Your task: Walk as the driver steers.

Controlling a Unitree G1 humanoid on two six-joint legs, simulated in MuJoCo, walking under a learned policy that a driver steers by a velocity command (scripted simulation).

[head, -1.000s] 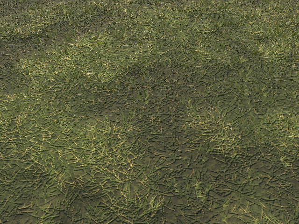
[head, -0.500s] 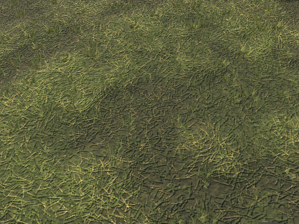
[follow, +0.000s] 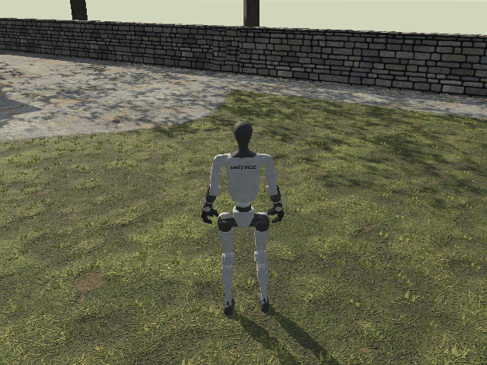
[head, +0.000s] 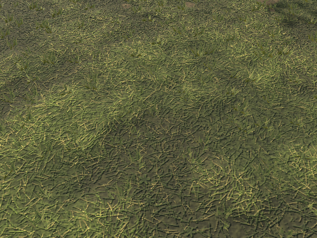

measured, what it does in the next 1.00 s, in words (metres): walks ahead: right foot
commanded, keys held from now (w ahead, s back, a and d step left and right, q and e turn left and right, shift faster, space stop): shift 0.38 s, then w+shift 0.44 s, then w+q+shift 0.18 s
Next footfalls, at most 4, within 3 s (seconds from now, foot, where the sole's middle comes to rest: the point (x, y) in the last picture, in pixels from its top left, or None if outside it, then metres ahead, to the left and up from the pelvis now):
0.76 right None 0.19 -0.17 -0.77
1.26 left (168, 220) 0.59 -0.01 -0.77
1.68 right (154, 134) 1.06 0.06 -0.77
2.12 left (99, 94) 1.36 0.39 -0.77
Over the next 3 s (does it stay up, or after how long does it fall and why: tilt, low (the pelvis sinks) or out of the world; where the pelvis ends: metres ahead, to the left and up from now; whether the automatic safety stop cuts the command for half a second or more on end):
stays up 1.52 0.32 0.00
